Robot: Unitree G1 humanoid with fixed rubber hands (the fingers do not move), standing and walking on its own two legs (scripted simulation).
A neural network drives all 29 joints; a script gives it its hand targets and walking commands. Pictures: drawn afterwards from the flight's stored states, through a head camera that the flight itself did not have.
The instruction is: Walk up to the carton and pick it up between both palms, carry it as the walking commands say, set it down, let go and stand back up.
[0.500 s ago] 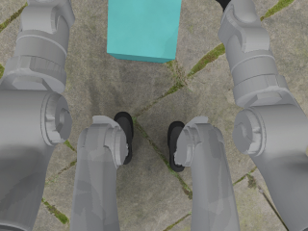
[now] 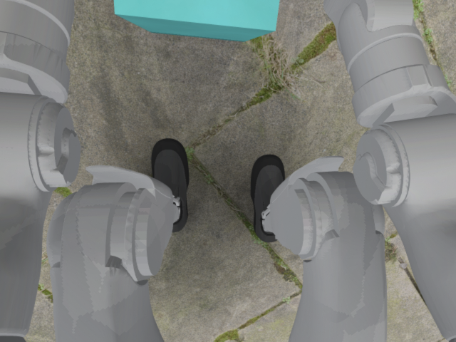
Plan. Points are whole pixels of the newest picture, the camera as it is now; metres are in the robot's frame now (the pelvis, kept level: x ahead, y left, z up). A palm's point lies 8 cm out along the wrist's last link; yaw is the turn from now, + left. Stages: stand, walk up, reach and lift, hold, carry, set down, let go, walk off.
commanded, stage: reach and lift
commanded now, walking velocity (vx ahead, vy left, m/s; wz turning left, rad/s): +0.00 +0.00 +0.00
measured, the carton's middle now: out of the picture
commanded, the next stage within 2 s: none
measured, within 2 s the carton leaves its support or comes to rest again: leaves its support in 1.58 s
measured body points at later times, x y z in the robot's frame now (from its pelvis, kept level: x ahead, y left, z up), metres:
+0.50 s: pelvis +0.00 +0.00 +0.00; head +0.39 +0.04 +0.21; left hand +0.58 +0.20 -0.20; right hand +0.58 -0.10 -0.20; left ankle +0.13 +0.11 -0.34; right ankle +0.11 -0.11 -0.34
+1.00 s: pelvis +0.01 +0.00 -0.01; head +0.39 +0.03 +0.21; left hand +0.59 +0.19 -0.20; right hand +0.58 -0.08 -0.20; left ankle +0.13 +0.11 -0.34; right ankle +0.11 -0.11 -0.34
